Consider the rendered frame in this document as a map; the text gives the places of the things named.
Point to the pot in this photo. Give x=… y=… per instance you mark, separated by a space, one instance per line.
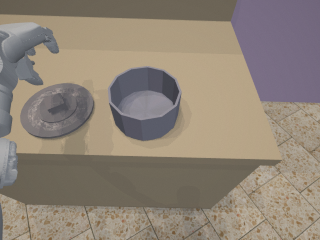
x=144 y=102

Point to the lid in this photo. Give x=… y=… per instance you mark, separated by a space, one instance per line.
x=37 y=121

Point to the robot left forearm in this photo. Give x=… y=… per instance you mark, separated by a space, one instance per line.
x=11 y=51

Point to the robot left upper arm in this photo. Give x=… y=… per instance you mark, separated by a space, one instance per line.
x=8 y=169

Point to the knob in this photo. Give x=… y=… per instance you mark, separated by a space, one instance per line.
x=54 y=102

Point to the table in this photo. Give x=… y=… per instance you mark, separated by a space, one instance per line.
x=221 y=134

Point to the left robot hand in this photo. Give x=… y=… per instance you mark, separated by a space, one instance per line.
x=31 y=35

